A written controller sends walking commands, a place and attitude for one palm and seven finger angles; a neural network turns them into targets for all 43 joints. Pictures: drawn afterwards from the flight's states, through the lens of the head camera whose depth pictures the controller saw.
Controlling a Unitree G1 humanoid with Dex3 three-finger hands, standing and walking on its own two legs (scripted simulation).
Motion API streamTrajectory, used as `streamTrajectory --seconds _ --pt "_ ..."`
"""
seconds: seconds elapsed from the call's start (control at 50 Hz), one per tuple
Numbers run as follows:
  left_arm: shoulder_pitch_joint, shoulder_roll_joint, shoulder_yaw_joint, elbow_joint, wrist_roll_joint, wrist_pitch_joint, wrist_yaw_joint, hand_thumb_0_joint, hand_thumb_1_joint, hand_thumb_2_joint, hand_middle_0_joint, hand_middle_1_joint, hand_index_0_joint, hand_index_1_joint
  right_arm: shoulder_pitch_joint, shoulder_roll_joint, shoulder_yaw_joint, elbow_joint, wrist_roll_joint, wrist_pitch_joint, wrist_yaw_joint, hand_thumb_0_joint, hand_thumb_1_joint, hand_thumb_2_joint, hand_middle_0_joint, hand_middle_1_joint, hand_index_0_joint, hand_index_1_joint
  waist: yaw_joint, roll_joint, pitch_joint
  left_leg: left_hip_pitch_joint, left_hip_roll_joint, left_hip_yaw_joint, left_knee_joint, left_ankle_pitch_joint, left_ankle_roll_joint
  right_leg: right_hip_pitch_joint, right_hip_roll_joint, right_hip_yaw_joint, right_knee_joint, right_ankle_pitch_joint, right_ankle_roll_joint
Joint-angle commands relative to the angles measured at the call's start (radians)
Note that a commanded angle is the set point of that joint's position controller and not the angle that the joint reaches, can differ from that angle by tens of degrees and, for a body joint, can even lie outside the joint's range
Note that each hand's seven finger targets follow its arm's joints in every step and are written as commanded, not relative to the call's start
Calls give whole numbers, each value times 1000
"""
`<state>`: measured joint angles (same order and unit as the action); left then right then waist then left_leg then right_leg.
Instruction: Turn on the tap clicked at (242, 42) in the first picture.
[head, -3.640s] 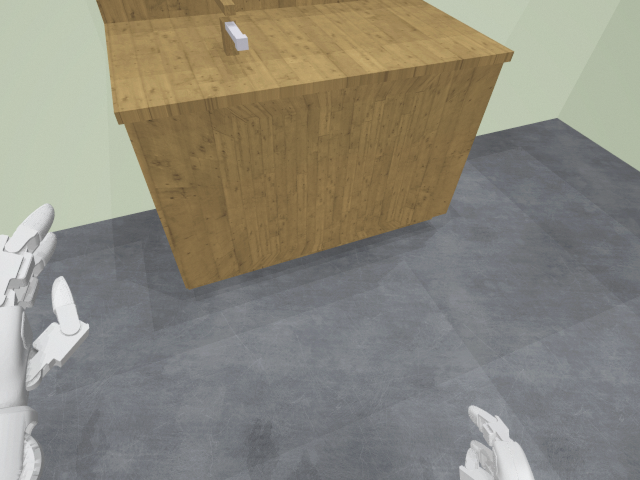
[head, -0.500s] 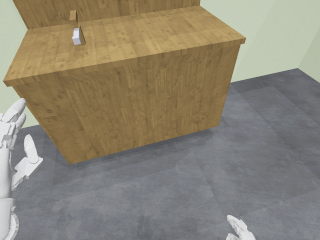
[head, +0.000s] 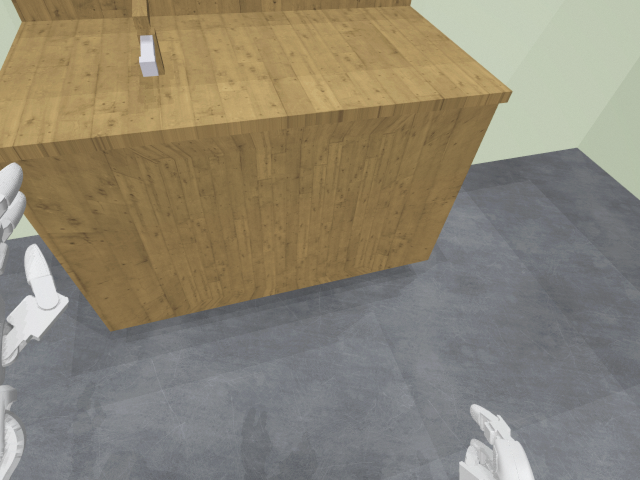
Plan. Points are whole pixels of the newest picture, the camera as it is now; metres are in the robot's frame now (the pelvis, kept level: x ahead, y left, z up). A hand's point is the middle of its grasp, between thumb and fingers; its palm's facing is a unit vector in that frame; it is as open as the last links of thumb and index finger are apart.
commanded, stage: take the last steps up to it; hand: left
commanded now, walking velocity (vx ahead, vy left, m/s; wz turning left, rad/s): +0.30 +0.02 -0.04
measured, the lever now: (148, 66) +0.79 +0.38 +0.11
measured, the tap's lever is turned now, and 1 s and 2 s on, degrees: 0 0 0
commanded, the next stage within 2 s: come to a stop and stand still in 1.50 s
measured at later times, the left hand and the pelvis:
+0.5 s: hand (168, 216) +0.34 +0.19 +0.17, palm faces +0.35 -0.81 -0.47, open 7.4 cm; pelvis +0.11 -0.03 +0.01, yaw +0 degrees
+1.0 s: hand (174, 134) +0.44 +0.21 +0.20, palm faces +0.36 -0.83 -0.42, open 7.4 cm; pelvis +0.23 -0.01 +0.01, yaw -1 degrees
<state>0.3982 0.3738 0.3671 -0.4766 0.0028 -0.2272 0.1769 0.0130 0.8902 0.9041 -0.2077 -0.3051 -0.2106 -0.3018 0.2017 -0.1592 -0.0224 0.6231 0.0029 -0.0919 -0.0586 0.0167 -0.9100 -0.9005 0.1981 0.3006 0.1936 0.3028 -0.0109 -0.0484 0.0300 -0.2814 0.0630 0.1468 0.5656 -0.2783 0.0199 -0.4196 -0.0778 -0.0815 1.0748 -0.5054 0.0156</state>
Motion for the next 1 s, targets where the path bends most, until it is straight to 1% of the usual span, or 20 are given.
streamTrajectory --seconds 0.0,0.14,0.22,0.24,0.26,0.28,0.3,0.32,0.36,0.44,0.6,0.68,0.7,0.72,0.74,0.76,0.8,0.84,0.88,0.98 --pt "-9 140 75 -351 -8 -79 -2 0 900 900 -200 -300 -200 -300 -51 -150 -38 -127 6 -70 5 0 -900 -900 200 300 200 300 6 289 -99 216 248 -259 -268 240 166 -250 -25 5 40 103 9" --pt "70 150 121 -233 -22 -45 -13 0 900 900 -200 -300 -200 -300 -56 -136 -16 -127 -7 -62 -3 0 -900 -900 200 300 200 300 -1 245 -112 183 231 -134 -276 304 119 -56 32 -94 -326 197 17" --pt "29 140 112 -170 -24 -25 -13 0 900 900 -200 -300 -200 -300 -74 -139 -16 -126 0 -39 -12 0 -900 -900 200 300 200 300 12 178 -158 145 195 -76 -69 322 82 186 87 -142 -589 246 -1" --pt "14 141 102 -159 -22 -19 -15 0 900 900 -200 -300 -200 -300 -85 -131 -13 -128 5 -33 -12 0 -900 -900 200 300 200 300 14 121 -184 68 167 -53 66 274 68 305 49 -89 -642 300 -22" --pt "-9 160 102 -160 -10 -18 -13 0 900 900 -200 -300 -200 -300 -76 -120 -15 -127 8 -26 -9 0 -900 -900 200 300 200 300 13 -54 -214 -94 91 4 311 138 40 438 -110 135 -678 329 -88" --pt "-10 195 130 -153 -10 -18 -10 0 900 900 -200 -300 -200 -300 -104 -112 -13 -149 5 -26 -5 0 -900 -900 200 300 200 300 24 -260 -197 -366 -46 -12 569 -251 -8 540 -322 536 -745 481 -207" --pt "-28 209 147 -177 -20 -24 -6 0 900 900 -200 -300 -200 -300 -113 -127 -13 -145 -3 -27 -4 0 -900 -900 200 300 200 300 26 -206 -163 -427 -18 -143 711 -273 -22 497 -395 582 -776 488 -233" --pt "-57 182 120 -206 -28 -38 -16 0 900 900 -200 -300 -200 -300 -87 -142 -34 -125 1 -30 5 0 -900 -900 200 300 200 300 9 -155 -165 -399 7 -195 748 -197 -29 446 -356 529 -788 374 -207" --pt "12 196 144 -232 -21 -54 -10 0 900 900 -200 -300 -200 -300 -121 -131 -18 -118 -1 -11 9 0 -900 -900 200 300 200 300 13 -19 -142 -435 37 -178 756 -109 -47 425 -307 365 -752 462 -200" --pt "41 213 163 -317 -23 -83 2 0 900 900 -200 -300 -200 -300 -125 -135 -22 -123 -7 5 3 0 -900 -900 200 300 200 300 -2 34 -117 -383 55 -132 582 -11 -55 333 -253 135 -767 601 -172" --pt "138 166 167 -230 -41 -58 24 0 900 900 -200 -300 -200 -300 -64 -127 -38 -183 -1 -9 -5 0 -900 -900 200 300 200 300 36 -92 -151 -186 -6 25 79 33 -27 409 -216 107 -695 691 -161" --pt "27 148 110 -201 -35 -46 22 0 900 900 -200 -300 -200 -300 -36 -150 -47 -180 2 -9 -22 0 -900 -900 200 300 200 300 -1 -54 -144 87 -25 50 -112 125 -3 285 -151 50 -529 560 -99" --pt "-9 150 99 -210 -34 -53 20 0 900 900 -200 -300 -200 -300 -25 -163 -52 -181 4 -9 -26 0 -900 -900 200 300 200 300 -18 30 -172 218 19 -33 -144 148 31 191 -118 33 -382 526 -69" --pt "-36 145 94 -222 -38 -57 20 0 900 900 -200 -300 -200 -300 -40 -182 -53 -188 5 -7 -24 0 -900 -900 200 300 200 300 -17 210 -191 325 191 -288 -183 234 118 28 -20 -26 -194 269 -21" --pt "-72 148 75 -236 -32 -68 13 0 900 900 -200 -300 -200 -300 -56 -171 -45 -198 9 -13 -19 0 -900 -900 200 300 200 300 -2 308 -171 375 339 -525 -229 339 205 -135 36 1 -7 -87 -13" --pt "-68 177 90 -179 -18 -65 11 0 900 900 -200 -300 -200 -300 -56 -156 -26 -183 -1 -19 -16 0 -900 -900 200 300 200 300 -9 262 -122 297 365 -579 -271 278 240 -193 34 56 115 -99 -20" --pt "-106 197 94 -262 -14 -63 4 0 900 900 -200 -300 -200 -300 -76 -150 -24 -158 -1 -25 -12 0 -900 -900 200 300 200 300 -4 238 -83 202 342 -486 -279 191 242 -229 -25 93 151 -25 -12" --pt "-60 212 121 -372 -13 -70 1 0 900 900 -200 -300 -200 -300 -67 -152 -32 -145 5 -43 -2 0 -900 -900 200 300 200 300 22 253 -108 191 266 -303 -261 196 195 -206 -32 53 68 70 -3" --pt "23 170 108 -406 -22 -72 -1 0 900 900 -200 -300 -200 -300 -67 -145 -27 -147 2 -59 5 0 -900 -900 200 300 200 300 23 305 -126 114 223 -205 -276 194 162 -123 -21 12 -21 129 1" --pt "78 140 129 -265 -31 -64 1 0 900 900 -200 -300 -200 -300 -50 -139 -19 -136 -3 -67 4 0 -900 -900 200 300 200 300 6 297 -120 70 216 -130 -265 177 122 43 30 -85 -345 152 16"
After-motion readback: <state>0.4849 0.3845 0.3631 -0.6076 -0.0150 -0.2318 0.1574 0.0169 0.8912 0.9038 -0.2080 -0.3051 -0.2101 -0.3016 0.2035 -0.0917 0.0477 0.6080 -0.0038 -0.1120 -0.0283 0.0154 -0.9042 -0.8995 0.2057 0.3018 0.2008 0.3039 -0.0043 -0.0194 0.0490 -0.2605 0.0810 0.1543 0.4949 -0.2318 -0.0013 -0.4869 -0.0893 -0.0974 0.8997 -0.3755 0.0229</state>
